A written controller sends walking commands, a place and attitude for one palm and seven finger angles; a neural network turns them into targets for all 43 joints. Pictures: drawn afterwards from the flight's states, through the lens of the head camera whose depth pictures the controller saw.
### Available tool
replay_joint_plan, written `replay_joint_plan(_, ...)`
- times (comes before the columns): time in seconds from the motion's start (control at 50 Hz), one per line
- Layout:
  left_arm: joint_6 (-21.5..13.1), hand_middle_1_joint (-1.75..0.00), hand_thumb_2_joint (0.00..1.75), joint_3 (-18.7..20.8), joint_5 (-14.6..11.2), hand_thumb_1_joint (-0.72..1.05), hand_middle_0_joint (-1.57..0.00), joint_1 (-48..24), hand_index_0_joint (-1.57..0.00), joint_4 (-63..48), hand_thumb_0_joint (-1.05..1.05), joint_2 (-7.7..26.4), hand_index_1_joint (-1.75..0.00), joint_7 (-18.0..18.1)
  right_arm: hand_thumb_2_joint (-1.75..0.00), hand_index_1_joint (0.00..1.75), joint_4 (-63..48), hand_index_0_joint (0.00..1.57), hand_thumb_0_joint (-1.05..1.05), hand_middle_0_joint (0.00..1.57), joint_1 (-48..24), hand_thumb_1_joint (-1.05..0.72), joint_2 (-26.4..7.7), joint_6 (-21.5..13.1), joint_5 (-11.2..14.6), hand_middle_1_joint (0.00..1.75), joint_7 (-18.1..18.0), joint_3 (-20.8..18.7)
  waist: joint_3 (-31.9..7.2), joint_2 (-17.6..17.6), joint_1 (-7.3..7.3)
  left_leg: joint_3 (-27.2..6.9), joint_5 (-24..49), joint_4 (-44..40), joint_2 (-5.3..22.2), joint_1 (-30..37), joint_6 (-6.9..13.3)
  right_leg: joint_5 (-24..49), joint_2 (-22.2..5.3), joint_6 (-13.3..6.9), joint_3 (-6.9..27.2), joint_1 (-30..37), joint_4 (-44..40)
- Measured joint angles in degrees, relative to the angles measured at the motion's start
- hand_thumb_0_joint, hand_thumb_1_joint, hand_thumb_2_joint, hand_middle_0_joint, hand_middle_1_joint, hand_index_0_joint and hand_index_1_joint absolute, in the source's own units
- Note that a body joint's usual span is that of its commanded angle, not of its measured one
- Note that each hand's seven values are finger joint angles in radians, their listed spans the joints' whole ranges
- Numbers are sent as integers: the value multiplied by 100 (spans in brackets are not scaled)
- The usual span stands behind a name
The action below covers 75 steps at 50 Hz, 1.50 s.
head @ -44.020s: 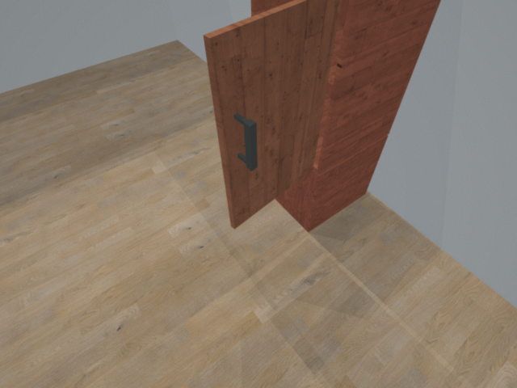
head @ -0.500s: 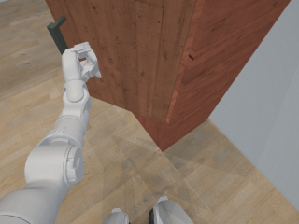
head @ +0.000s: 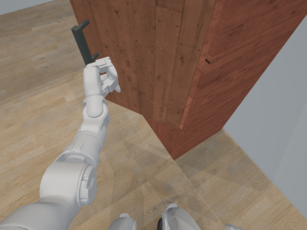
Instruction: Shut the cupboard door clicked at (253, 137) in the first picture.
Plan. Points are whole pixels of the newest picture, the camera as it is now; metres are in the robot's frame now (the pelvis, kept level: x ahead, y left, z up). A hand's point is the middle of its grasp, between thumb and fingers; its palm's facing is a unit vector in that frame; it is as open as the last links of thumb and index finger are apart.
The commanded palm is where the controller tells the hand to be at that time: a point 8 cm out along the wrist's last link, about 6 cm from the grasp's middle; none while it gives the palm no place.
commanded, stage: draw the hand back to the body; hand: left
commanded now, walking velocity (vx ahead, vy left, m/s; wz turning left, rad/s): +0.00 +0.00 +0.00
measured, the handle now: (87, 44) +0.65 +0.16 +0.07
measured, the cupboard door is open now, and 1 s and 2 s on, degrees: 32 32 32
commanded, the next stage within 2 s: step back with the hand held close in 1.50 s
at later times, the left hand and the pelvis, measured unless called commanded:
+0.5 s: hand (61, 116) +0.34 +0.16 +0.15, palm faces +0.06 -0.99 -0.11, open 3.1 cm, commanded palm +0.31 +0.21 +0.16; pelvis +0.01 +0.01 +0.05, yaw +0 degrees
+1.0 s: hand out of the picture +0.24 +0.28 +0.21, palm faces +0.36 -0.86 -0.35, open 5.1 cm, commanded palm +0.19 +0.33 +0.23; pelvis +0.04 +0.04 +0.07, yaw +2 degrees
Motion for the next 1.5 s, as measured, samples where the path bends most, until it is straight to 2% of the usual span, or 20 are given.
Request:
replay_joint_plan(0.1, 48, -150, 90, 0, -191, 90, -130, 1018, -130, -1133, 2, 26, -150, -319, -90, 30, -15, 20, 0, 20, 353, -91, -33, 81, 92, 30, -9, -44, -30, 82, 195, 118, 31, -288, 37, 418, 21, 54, 59, 29, 141, 356, -234)
replay_joint_plan(0.22, 650, -150, 90, -351, -573, 90, -130, 2382, -130, -2603, 2, -26, -150, -695, -90, 30, -64, 20, 0, 20, 550, -91, -134, 147, 322, 30, -146, -68, 71, 115, 430, 87, 202, -903, 27, 1345, 37, 201, 71, 63, 163, 1296, -842)
replay_joint_plan(0.28, 918, -150, 90, -494, -711, 90, -130, 2814, -130, -3162, 2, -45, -150, -812, -90, 30, -103, 20, 1, 20, 423, -91, -182, 86, 398, 30, -259, -51, 153, 58, 497, 19, 308, -1156, 12, 1722, 40, 296, 59, 68, 117, 1712, -1130)
replay_joint_plan(0.44, 1391, -147, 90, -737, -806, 90, -127, 3816, -128, -4517, 2, 115, -148, -1119, -90, 30, -400, 20, 1, 19, -266, -91, -309, -136, 536, 30, -440, -38, 283, 17, 673, -55, 452, -1525, -42, 2382, 80, 425, 12, 106, 74, 2419, -1531)
replay_joint_plan(0.5, 1738, -143, 90, -952, -617, 90, -123, 4255, -124, -5050, 2, 352, -143, -1121, -90, 30, -479, 20, 1, 19, -549, -91, -232, -33, 582, 30, -555, -10, 366, 20, 735, -67, 551, -1806, -89, 2773, 117, 480, -28, 145, 85, 2799, -1764)
replay_joint_plan(0.58, 2099, -134, 90, -1086, -488, 90, -115, 4821, -116, -5762, 2, 615, -134, -1101, -90, 30, -584, 20, 1, 19, -776, -91, -88, 53, 593, 30, -699, 110, 452, 28, 828, -120, 707, -2243, -126, 3304, 131, 612, -56, 182, 67, 3347, -2194)
replay_joint_plan(0.76, 2564, -109, 90, -776, -401, 90, -93, 5864, -93, -7021, 2, 806, -110, -981, -90, 30, -624, 20, 0, 20, -860, -91, 77, 26, 490, 30, -717, 371, 667, 190, 1016, -223, 961, -2938, -206, 4098, 207, 849, -124, 270, 19, 4193, -2928)
replay_joint_plan(0.94, 2697, -82, 90, -188, -371, 89, -68, 6795, -69, -8017, 2, 1011, -83, -867, -90, 30, -364, 20, 1, 20, -626, -90, 70, -104, 388, 30, -662, 369, 757, 299, 1085, -248, 1073, -3275, -261, 4419, 263, 951, -173, 348, 21, 4526, -3269)
replay_joint_plan(1.18, 2461, -47, 90, 992, -425, 89, -36, 7762, -37, -8718, 2, 1427, -47, -768, -90, 30, -173, 20, 1, 20, -491, -91, -77, -340, 409, 30, -635, 114, 674, 352, 1135, -218, 1077, -3311, -262, 4488, 263, 974, -172, 372, 54, 4593, -3317)
replay_joint_plan(1.24, 2420, -40, 90, 1009, -400, 89, -30, 7727, -31, -8653, 1, 1317, -41, -717, -90, 30, -157, 20, 1, 20, -517, -91, -133, -417, 409, 30, -638, 75, 715, 352, 1167, -236, 1097, -3290, -275, 4465, 267, 980, -188, 371, 32, 4573, -3285)
replay_joint_plan(1.34, 2408, -34, 90, 763, -363, 89, -24, 7589, -25, -8557, 2, 1089, -34, -691, -90, 30, -107, 20, 1, 20, -573, -91, -154, -523, 385, 30, -679, 74, 758, 295, 1190, -251, 1135, -3274, -286, 4426, 260, 982, -202, 350, 11, 4516, -3221)
replay_joint_plan(1.42, 2385, -32, 90, 676, -358, 89, -22, 7609, -23, -8624, 2, 1126, -32, -710, -90, 30, -87, 20, 1, 20, -572, -91, -83, -598, 375, 30, -710, 109, 721, 228, 1164, -243, 1125, -3267, -247, 4453, 227, 982, -163, 309, 17, 4540, -3222)
replay_joint_plan(1.5, 2335, -31, 90, 758, -366, 89, -21, 7600, -22, -8670, 2, 1233, -31, -714, -90, 30, -91, 20, 1, 20, -577, -90, -31, -641, 377, 30, -718, 133, 708, 232, 1131, -225, 1102, -3255, -199, 4497, 188, 987, -113, 270, 33, 4587, -3238)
